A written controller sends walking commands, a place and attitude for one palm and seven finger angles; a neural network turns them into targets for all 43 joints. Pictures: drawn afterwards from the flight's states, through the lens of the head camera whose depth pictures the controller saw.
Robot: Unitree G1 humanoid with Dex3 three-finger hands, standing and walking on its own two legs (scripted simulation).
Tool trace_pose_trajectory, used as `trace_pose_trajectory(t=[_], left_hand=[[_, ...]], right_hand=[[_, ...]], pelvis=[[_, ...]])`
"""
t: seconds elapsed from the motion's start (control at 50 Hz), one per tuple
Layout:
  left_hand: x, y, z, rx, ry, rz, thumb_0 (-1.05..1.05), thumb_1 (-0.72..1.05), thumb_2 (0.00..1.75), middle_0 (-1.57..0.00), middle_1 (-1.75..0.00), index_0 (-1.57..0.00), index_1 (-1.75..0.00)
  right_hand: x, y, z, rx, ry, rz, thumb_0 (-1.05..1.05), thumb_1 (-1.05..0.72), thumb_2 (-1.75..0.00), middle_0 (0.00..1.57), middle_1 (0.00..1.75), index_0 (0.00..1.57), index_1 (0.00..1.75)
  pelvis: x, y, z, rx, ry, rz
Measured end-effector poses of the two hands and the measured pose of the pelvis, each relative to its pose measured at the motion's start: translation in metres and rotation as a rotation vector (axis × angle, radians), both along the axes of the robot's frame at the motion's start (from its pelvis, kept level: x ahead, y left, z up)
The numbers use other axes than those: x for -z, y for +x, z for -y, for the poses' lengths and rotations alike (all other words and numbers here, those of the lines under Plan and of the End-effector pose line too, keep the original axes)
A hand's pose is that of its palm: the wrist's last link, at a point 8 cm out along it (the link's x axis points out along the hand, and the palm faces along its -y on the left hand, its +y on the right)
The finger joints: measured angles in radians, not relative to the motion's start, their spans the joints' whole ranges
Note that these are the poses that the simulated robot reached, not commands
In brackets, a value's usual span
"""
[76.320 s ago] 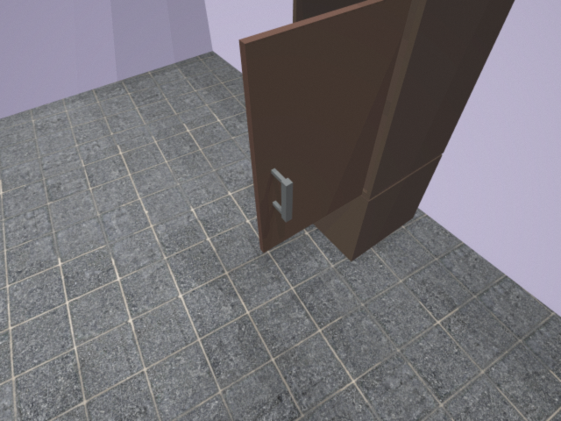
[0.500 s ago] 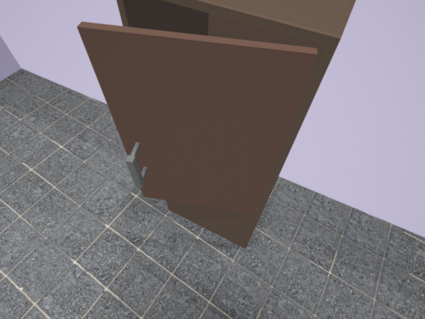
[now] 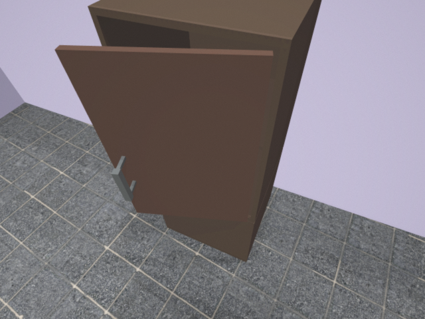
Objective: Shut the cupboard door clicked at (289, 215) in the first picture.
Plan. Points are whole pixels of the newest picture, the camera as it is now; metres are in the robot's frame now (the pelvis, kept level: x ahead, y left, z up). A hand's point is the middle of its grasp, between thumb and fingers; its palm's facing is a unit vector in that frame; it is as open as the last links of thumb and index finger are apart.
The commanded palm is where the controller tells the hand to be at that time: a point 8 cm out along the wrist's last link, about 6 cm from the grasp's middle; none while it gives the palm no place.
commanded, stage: come to a stop and stand still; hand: left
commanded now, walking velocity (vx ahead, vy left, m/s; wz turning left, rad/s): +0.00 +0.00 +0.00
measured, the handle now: (125, 179) +0.47 +0.26 -0.09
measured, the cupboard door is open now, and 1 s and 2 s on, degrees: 18 18 18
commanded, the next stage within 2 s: look again from close up in 0.30 s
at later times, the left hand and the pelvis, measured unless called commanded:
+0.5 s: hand out of the picture +0.02 +0.17 -0.15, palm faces +0.03 -0.97 -0.25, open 7.4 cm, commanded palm none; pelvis +0.00 -0.02 +0.01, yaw +1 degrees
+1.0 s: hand out of the picture +0.03 +0.17 -0.15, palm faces +0.05 -0.97 -0.23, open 7.3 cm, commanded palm none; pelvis +0.01 -0.01 +0.01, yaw +1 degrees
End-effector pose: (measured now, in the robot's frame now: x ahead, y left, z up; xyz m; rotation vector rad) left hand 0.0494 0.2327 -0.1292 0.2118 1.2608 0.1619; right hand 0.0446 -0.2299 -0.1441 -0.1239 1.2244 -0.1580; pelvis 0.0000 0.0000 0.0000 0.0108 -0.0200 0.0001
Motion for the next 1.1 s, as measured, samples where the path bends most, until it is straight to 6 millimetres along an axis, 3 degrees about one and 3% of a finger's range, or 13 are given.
trace_pose_trajectory(t=[0.12,0.36,0.5,1.04,1.06,1.1], left_hand=[[-0.01,-0.012,0.011,-0.006,0.002,-0.003,0.0,0.92,0.9,-0.2,-0.3,-0.21,-0.3],[-0.014,-0.031,0.012,-0.036,0.006,-0.066,0.0,0.91,0.9,-0.2,-0.3,-0.21,-0.29],[-0.011,-0.033,0.015,-0.043,-0.001,-0.086,0.0,0.91,0.9,-0.2,-0.3,-0.21,-0.29],[-0.007,-0.026,0.013,-0.063,-0.013,-0.068,0.0,0.91,0.9,-0.2,-0.3,-0.21,-0.29],[-0.012,-0.017,0.008,-0.131,-0.028,-0.009,0.01,0.91,0.9,-0.2,-0.3,-0.21,-0.3],[-0.039,0.018,0.0,-0.146,-0.01,0.276,0.01,0.91,0.9,-0.21,-0.3,-0.21,-0.3]], right_hand=[[-0.002,-0.006,0.006,-0.021,0.022,-0.02,0.0,-0.93,-0.9,0.2,0.3,0.2,0.3],[-0.001,-0.054,0.01,-0.028,0.032,-0.181,0.0,-0.91,-0.9,0.2,0.3,0.2,0.3],[-0.002,-0.065,0.007,-0.018,0.037,-0.225,0.0,-0.91,-0.9,0.2,0.3,0.2,0.3],[-0.006,-0.023,0.005,-0.036,0.013,-0.143,0.0,-0.91,-0.9,0.2,0.3,0.2,0.3],[-0.008,-0.019,0.007,-0.042,-0.011,-0.106,0.0,-0.91,-0.9,0.2,0.3,0.2,0.3],[-0.013,-0.005,0.013,-0.031,-0.062,0.048,0.0,-0.91,-0.9,0.2,0.3,0.2,0.3]], pelvis=[[-0.007,-0.004,0.009,-0.014,0.007,-0.006],[-0.013,-0.003,0.016,-0.024,0.008,-0.011],[-0.013,0.0,0.017,-0.024,0.01,-0.009],[-0.014,0.007,0.013,-0.027,0.0,-0.01],[-0.013,0.004,0.013,-0.025,-0.003,0.002],[-0.007,0.001,0.012,-0.026,-0.002,-0.006]])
